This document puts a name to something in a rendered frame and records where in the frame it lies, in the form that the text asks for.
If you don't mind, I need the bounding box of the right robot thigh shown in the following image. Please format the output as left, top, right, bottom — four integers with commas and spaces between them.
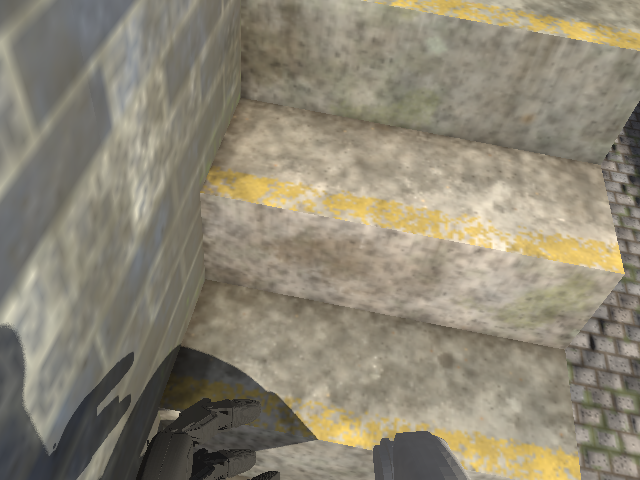
373, 431, 471, 480

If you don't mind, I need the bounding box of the robot left hand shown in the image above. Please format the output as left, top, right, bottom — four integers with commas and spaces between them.
136, 398, 280, 480

